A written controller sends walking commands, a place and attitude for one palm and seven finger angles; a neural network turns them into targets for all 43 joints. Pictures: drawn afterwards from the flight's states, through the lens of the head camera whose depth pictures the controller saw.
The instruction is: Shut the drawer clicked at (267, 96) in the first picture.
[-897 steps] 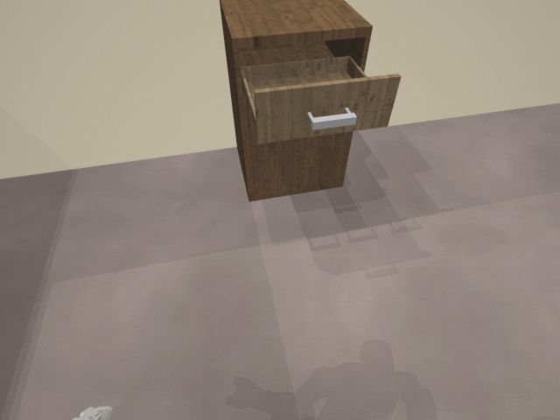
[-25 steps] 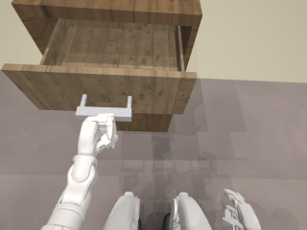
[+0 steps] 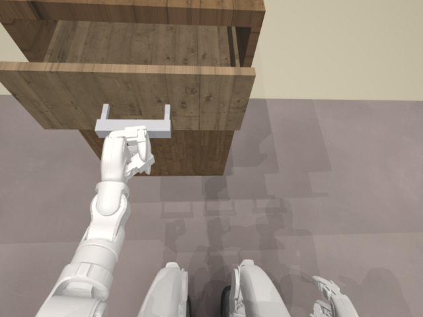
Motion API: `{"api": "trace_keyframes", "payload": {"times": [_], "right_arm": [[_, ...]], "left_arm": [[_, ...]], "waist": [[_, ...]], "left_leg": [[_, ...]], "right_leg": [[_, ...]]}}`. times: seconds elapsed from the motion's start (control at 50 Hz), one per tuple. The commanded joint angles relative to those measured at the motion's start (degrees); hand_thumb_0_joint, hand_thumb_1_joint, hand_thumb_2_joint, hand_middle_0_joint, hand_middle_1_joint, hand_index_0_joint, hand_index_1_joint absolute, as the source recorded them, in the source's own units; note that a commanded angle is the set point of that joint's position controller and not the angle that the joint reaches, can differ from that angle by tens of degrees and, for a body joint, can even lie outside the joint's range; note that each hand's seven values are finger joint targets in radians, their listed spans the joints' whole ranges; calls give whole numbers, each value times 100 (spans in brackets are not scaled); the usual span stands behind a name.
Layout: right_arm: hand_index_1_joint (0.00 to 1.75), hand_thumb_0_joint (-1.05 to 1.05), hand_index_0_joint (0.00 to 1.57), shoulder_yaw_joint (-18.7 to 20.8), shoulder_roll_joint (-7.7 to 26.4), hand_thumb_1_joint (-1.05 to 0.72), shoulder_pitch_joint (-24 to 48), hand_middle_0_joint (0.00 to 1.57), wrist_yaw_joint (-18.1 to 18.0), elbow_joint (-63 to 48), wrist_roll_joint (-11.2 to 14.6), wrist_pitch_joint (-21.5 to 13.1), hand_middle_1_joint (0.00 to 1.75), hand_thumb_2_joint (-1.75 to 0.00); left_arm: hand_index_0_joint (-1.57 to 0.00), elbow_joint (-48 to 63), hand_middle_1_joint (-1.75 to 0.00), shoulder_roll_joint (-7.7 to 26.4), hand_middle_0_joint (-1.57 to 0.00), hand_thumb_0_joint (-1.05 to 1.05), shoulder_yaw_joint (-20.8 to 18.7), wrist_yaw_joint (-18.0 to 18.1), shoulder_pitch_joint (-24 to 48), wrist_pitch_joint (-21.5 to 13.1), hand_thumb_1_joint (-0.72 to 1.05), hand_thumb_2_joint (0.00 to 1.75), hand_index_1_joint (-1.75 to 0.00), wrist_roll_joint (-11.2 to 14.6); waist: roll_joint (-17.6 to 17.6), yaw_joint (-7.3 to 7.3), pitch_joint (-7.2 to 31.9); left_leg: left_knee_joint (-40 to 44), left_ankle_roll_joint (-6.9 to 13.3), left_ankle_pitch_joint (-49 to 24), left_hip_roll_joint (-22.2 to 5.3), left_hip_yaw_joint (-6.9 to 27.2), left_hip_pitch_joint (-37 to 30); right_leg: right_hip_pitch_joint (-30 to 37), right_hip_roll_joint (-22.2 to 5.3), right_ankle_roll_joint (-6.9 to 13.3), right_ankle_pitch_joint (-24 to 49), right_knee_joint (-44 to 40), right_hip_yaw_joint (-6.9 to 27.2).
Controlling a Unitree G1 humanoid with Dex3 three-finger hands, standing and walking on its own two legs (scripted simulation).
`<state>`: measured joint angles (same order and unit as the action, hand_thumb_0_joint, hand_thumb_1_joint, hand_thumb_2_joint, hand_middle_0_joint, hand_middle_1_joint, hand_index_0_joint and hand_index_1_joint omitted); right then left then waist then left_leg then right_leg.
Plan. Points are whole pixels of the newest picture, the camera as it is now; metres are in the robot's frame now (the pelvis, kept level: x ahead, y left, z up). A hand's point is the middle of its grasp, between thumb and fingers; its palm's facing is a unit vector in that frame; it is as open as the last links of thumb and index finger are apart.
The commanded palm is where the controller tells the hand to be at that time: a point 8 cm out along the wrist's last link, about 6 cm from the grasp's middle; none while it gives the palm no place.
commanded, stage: push the drawer shut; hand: left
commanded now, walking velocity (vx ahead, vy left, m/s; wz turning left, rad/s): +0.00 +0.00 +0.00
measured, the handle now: (135, 119) +0.48 +0.15 +0.02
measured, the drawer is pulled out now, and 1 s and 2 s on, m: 0.13 0.01 0.00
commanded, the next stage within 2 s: pull the fist back off the drawer in 1.54 s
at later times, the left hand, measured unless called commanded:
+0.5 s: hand (153, 129) +0.46 +0.12 +0.02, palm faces +0.03 -1.00 -0.05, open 3.1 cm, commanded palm +0.45 +0.17 +0.02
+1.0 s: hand (152, 103) +0.52 +0.13 +0.02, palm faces +0.03 -1.00 -0.04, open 3.1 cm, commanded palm +0.52 +0.16 +0.02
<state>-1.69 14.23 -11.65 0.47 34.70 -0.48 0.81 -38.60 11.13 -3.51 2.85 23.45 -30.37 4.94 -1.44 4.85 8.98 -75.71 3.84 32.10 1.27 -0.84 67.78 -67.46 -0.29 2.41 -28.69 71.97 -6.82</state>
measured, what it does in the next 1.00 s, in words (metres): stands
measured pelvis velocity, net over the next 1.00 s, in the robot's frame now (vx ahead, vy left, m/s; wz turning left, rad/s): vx -0.01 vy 0.00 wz -0.04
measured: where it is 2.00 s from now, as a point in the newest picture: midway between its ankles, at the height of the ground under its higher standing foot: outside the picture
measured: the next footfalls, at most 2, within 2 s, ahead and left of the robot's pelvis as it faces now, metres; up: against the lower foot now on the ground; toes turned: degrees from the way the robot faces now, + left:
none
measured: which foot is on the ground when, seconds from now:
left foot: down 0.00-1.00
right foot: down 0.00-1.00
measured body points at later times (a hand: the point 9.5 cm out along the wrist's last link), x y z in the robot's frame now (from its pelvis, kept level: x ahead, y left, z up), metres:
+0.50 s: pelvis +0.00 +0.00 +0.00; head +0.14 +0.01 +0.43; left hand +0.45 +0.17 +0.02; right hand +0.06 -0.26 -0.12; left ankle +0.03 +0.08 -0.61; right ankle +0.05 -0.10 -0.61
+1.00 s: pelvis -0.01 +0.00 -0.01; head +0.16 +0.02 +0.40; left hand +0.52 +0.18 +0.02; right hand +0.01 -0.26 -0.12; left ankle +0.03 +0.08 -0.61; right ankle +0.05 -0.10 -0.61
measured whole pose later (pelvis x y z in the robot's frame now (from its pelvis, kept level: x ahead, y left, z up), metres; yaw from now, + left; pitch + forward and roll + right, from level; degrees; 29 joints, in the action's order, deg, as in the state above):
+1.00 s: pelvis -0.01 +0.00 -0.01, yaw -2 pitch +29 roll -4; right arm -3.0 15.0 -18.0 2.1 36.2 -2.8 2.6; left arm -69.3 23.0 -18.2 -0.6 53.4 -32.7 0.5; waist -2.4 12.0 8.5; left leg -78.4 4.0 31.9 -0.3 -0.8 75.7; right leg -75.1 1.1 2.5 -27.2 73.1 -7.0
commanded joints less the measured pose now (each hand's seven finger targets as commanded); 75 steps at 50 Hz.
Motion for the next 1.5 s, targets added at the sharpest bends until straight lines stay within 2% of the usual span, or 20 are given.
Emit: {"api": "trace_keyframes", "payload": {"times": [0.0, 0.06, 0.08, 0.26, 0.32, 0.4, 0.42, 0.46, 0.56, 0.64, 0.82, 0.84, 0.88, 0.98, 1.0, 1.08, 1.1, 1.18, 1.36, 1.48], "right_arm": [[30, 0, 20, 330, 907, -90, -441, 20, -33, -471, -18, -193, 30, -90], [30, 0, 20, 311, 917, -90, -523, 20, -48, -421, -24, -182, 30, -90], [30, 0, 20, 312, 910, -90, -531, 20, -43, -421, -16, -181, 30, -90], [30, 0, 20, 365, 942, -90, -825, 20, 48, -328, -75, -145, 30, -90], [30, 0, 20, 363, 937, -90, -870, 20, 72, -307, -82, -117, 30, -90], [30, 0, 20, 344, 948, -90, -933, 20, 50, -237, -110, -110, 30, -90], [30, 0, 20, 333, 921, -90, -933, 20, 59, -224, -113, -116, 30, -90], [30, 0, 20, 347, 975, -90, -1030, 20, 53, -190, -139, -101, 30, -90], [30, 0, 20, 313, 985, -90, -1122, 20, 38, -179, -160, -77, 30, -90], [30, 0, 20, 289, 1014, -90, -1186, 20, 48, -175, -169, -48, 30, -90], [30, 0, 20, 267, 1110, -90, -1414, 20, 94, -144, -218, 60, 30, -90], [30, 0, 20, 260, 1103, -90, -1442, 20, 103, -138, -222, 57, 30, -90], [30, 0, 20, 233, 1130, -90, -1495, 20, 107, -96, -239, 69, 30, -90], [30, 0, 20, 217, 1185, -90, -1650, 20, 118, -74, -269, 97, 30, -90], [30, 0, 20, 208, 1195, -90, -1705, 20, 126, -88, -285, 107, 30, -90], [30, 0, 20, 215, 1211, -90, -1808, 20, 159, -72, -298, 154, 30, -90], [30, 0, 20, 224, 1229, -90, -1850, 20, 157, -40, -300, 172, 30, -90], [30, 0, 20, 198, 1288, -90, -1918, 20, 133, 72, -313, 143, 30, -90], [30, 0, 20, 139, 1317, -90, -1957, 20, 94, 155, -333, -42, 30, -90], [30, 0, 20, 104, 1362, -90, -1904, 20, 61, 238, -321, -195, 30, -90]], "left_arm": [[-140, 946, -160, 653, -140, 0, -383, 100, 2655, -350, 90, 90, -160, 52], [-140, 591, -160, 874, -140, 0, -570, 71, 3079, -376, 90, 90, -160, 40], [-140, 549, -160, 835, -140, 0, -512, 53, 3212, -409, 90, 90, -160, 16], [-140, 193, -160, 989, -140, 0, -779, -15, 3532, -559, 90, 90, -160, 20], [-140, 62, -160, 995, -140, 0, -814, -5, 3681, -601, 90, 90, -160, 31], [-140, -324, -160, 1353, -140, 0, -1079, 25, 4147, -718, 90, 90, -160, -70], [-140, -358, -160, 1199, -140, 0, -947, 9, 4293, -744, 90, 90, -160, -75], [-140, -547, -160, 1493, -140, 0, -1175, -3, 4468, -789, 90, 90, -160, -116], [-140, -831, -160, 1782, -140, 0, -1347, -129, 4857, -784, 90, 90, -160, -125], [-140, -992, -160, 1831, -140, 0, -1364, -188, 5207, -754, 90, 90, -160, -96], [-140, -1426, -160, 2251, -140, 0, -1612, -224, 5718, -673, 90, 90, -160, -223], [-140, -1545, -160, 2125, -140, 0, -1525, -222, 5840, -642, 90, 90, -160, -209], [-140, -1625, -160, 2258, -140, 0, -1554, -201, 6124, -615, 90, 90, -160, -253], [-140, -1803, -160, 2538, -140, 0, -1680, -189, 6492, -528, 90, 90, -160, -359], [-140, -1816, -160, 2663, -140, 0, -1769, -193, 6477, -514, 90, 90, -160, -386], [-140, -1699, -160, 2598, -140, 0, -1676, -218, 6809, -469, 90, 90, -160, -417], [-140, -1787, -160, 2641, -140, 0, -1704, -201, 6842, -446, 90, 90, -160, -437], [-140, -1845, -160, 2649, -140, 0, -1547, -86, 7431, -383, 90, 90, -160, -507], [-140, -1736, -160, 2632, -140, 0, -1245, -9, 8079, -361, 90, 90, -160, -590], [-140, -1882, -160, 2564, -140, 0, -1144, 67, 8261, -282, 90, 90, -160, -537]], "waist": [[-337, 305, 2705], [-134, 393, 2552], [-311, 398, 2537], [-415, 419, 2951], [-263, 463, 2840], [-171, 532, 2630], [-328, 577, 2620], [-275, 587, 2768], [-410, 647, 2986], [-679, 722, 2984], [-676, 837, 3070], [-648, 943, 2987], [-778, 1011, 2787], [-896, 1111, 2999], [-972, 1052, 3054], [-1244, 1143, 3254], [-1052, 1184, 3243], [-1150, 1433, 2938], [-1771, 1589, 3173], [-1717, 1716, 2933]], "left_leg": [[1126, -283, -1241, -130, 574, -1703], [1092, -232, -1066, -113, 518, -1339], [1119, -249, -1071, -120, 540, -1425], [1105, -287, -1667, -159, 561, -1796], [1093, -255, -1500, -149, 515, -1588], [1034, -206, -1106, -126, 463, -1208], [1038, -203, -1107, -110, 446, -1253], [999, -199, -1151, -119, 472, -1297], [883, -176, -1225, -107, 426, -1176], [907, -189, -1330, -137, 516, -1364], [820, -190, -1329, -180, 615, -1319], [810, -169, -1293, -183, 641, -1314], [801, -173, -1174, -189, 652, -1194], [698, -170, -1257, -209, 727, -1252], [702, -185, -1309, -210, 740, -1265], [703, -248, -1620, -271, 905, -1702], [693, -230, -1518, -288, 936, -1649], [760, -231, -997, -315, 1098, -1610], [857, -330, -733, -329, 1313, -1974], [979, -314, -213, -352, 1405, -1903]], "right_leg": [[1312, 61, -82, 761, -910, 565], [1445, 76, -102, 681, -958, 633], [1347, 71, -90, 666, -951, 625], [1362, 123, -82, 1123, -868, 577], [1450, 129, -103, 1041, -934, 628], [1426, 127, -117, 738, -969, 713], [1384, 123, -112, 745, -989, 718], [1351, 141, -114, 764, -941, 715], [1464, 157, -116, 857, -924, 788], [1190, 176, -96, 866, -874, 708], [993, 226, -98, 788, -822, 659], [868, 235, -107, 763, -826, 647], [741, 232, -103, 655, -817, 630], [557, 248, -105, 687, -734, 607], [615, 256, -91, 704, -714, 600], [310, 262, -86, 857, -648, 509], [307, 271, -101, 801, -661, 503], [-133, 263, -112, 535, -660, 463], [-516, 266, -73, 447, -617, 419], [-745, 259, -86, 232, -674, 405]]}}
